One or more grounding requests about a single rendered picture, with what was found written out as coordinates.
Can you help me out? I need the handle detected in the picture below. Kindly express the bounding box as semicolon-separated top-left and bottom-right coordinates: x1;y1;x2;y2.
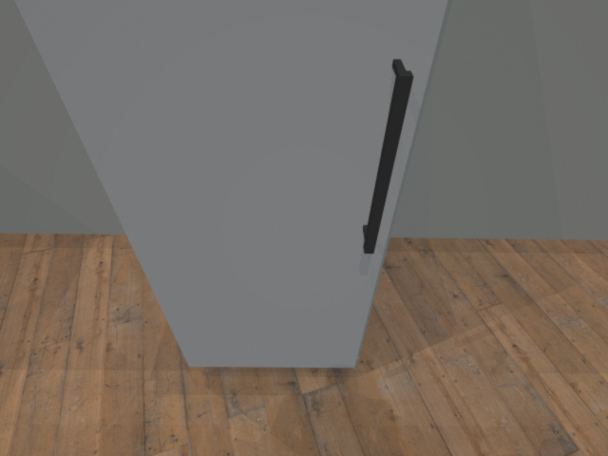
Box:
363;59;413;254

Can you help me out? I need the fridge door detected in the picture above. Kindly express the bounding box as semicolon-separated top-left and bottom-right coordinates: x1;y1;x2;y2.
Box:
15;0;448;368

